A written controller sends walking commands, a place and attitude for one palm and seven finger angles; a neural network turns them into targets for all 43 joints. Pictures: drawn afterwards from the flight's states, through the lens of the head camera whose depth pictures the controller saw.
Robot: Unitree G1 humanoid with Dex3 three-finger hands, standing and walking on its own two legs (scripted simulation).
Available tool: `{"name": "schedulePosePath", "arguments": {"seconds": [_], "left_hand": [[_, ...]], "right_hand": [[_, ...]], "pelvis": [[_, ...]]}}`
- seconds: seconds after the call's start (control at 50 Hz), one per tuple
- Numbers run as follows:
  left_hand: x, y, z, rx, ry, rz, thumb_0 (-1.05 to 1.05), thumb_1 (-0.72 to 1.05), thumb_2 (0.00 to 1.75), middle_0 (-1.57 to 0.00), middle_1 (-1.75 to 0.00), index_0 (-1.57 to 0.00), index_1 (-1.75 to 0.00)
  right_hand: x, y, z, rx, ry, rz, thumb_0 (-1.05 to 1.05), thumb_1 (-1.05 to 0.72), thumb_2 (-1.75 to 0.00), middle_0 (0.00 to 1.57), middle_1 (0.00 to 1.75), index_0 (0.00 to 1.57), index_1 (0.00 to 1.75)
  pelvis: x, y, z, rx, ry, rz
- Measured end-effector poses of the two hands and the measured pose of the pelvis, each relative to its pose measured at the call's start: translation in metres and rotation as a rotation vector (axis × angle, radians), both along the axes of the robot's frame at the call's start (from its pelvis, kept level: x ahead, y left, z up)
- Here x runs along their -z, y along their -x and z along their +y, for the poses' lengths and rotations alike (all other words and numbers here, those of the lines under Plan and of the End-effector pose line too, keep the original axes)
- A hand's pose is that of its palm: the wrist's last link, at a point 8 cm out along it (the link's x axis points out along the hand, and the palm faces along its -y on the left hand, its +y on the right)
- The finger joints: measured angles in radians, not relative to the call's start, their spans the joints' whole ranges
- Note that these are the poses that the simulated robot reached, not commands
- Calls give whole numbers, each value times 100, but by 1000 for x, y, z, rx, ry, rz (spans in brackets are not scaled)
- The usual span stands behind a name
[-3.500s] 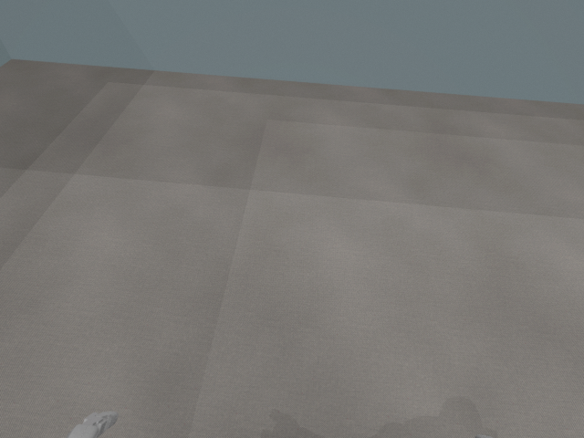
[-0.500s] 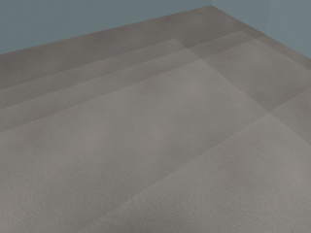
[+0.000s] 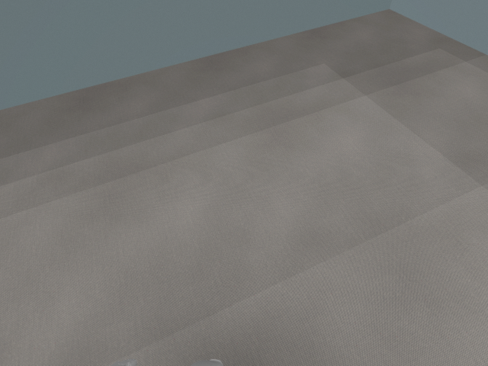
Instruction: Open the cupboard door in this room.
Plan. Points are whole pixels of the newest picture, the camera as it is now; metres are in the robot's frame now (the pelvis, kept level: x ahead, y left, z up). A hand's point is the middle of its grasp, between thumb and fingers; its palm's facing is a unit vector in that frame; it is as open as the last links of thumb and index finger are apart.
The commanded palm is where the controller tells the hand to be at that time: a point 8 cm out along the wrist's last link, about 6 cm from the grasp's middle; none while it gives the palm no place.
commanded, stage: turn or walk to find it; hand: left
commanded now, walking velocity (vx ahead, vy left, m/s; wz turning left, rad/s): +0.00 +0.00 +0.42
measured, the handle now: out of the picture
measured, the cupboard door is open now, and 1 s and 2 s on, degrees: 0 0 0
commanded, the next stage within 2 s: none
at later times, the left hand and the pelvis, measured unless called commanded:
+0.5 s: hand out of the picture -0.04 +0.25 -0.18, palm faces +0.25 -0.94 -0.23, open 7.4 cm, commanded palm none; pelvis -0.03 +0.04 +0.00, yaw +12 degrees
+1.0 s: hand out of the picture -0.05 +0.19 -0.14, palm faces +0.41 -0.87 -0.28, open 7.4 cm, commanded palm none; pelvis -0.05 -0.02 +0.01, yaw +25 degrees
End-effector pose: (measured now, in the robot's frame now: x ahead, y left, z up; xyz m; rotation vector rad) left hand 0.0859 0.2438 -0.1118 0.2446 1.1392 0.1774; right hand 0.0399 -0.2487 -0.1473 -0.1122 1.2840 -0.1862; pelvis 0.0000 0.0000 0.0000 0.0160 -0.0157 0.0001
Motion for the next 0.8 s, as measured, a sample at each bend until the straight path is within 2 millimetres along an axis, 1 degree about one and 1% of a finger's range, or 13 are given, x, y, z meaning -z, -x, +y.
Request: {"name": "schedulePosePath", "arguments": {"seconds": [0.06, 0.12, 0.18, 0.22, 0.3, 0.4, 0.46, 0.5, 0.56, 0.64, 0.72, 0.8], "left_hand": [[-5, 19, -7, -40, 5, 13, 0, 91, 89, -20, -30, -20, -30], [-5, 36, -11, -67, 15, 35, 0, 91, 89, -20, -30, -20, -30], [-1, 51, -12, -99, 30, 54, 1, 91, 89, -20, -30, -20, -30], [3, 62, -10, -125, 41, 64, 1, 91, 89, -20, -30, -20, -30], [15, 87, 3, -181, 62, 88, 1, 91, 89, -20, -30, -20, -30], [40, 124, 33, -263, 87, 139, 0, 91, 89, -20, -30, -20, -30], [40, 139, 46, -285, 83, 183, 1, 91, 89, -20, -30, -20, -30], [35, 142, 52, -299, 82, 184, 1, 91, 89, -20, -30, -20, -30], [26, 140, 58, -313, 75, 148, 1, 91, 89, -20, -30, -20, -30], [15, 133, 60, -325, 57, 95, 1, 91, 89, -20, -30, -20, -30], [8, 121, 52, -328, 36, 42, 1, 91, 89, -20, -30, -20, -30], [1, 114, 35, -333, 11, -9, 1, 91, 89, -20, -30, -20, -30]], "right_hand": [[-4, 6, -9, -22, 0, 35, 1, -91, -90, 20, 30, 20, 30], [-8, 9, -15, -41, 7, 52, 1, -91, -90, 20, 30, 20, 30], [-12, 9, -16, -69, 21, 73, 1, -91, -90, 19, 30, 20, 30], [-14, 5, -14, -95, 32, 84, 1, -91, -90, 19, 30, 20, 30], [-17, -14, 1, -163, 57, 72, 1, -91, -90, 19, 30, 20, 30], [-20, -47, 33, -249, 92, -26, 1, -91, -90, 19, 30, 20, 30], [-30, -57, 51, -278, 90, -77, 1, -91, -90, 19, 30, 20, 30], [-35, -59, 60, -294, 88, -93, 0, -91, -90, 20, 30, 20, 30], [-37, -61, 69, -317, 75, -98, 0, -91, -90, 20, 30, 20, 30], [-34, -58, 73, -336, 52, -92, 0, -91, -90, 20, 30, 21, 30], [-25, -50, 64, -345, 29, -69, 0, -91, -90, 20, 30, 21, 30], [-9, -43, 45, -351, 5, -36, 0, -91, -90, 20, 30, 21, 30]], "pelvis": [[-6, 3, -5, -30, -11, -5], [-9, 5, -7, -59, -14, -6], [-10, 7, -7, -91, -12, -5], [-9, 9, -4, -112, -11, -3], [-6, 15, 6, -151, -3, 2], [7, 23, 27, -195, 11, 5], [3, 27, 33, -198, 15, 2], [-2, 29, 36, -214, 25, 2], [-7, 32, 39, -235, 31, 4], [-10, 36, 36, -264, 29, 3], [-8, 39, 27, -295, 19, 3], [-3, 42, 10, -325, 2, 8]]}}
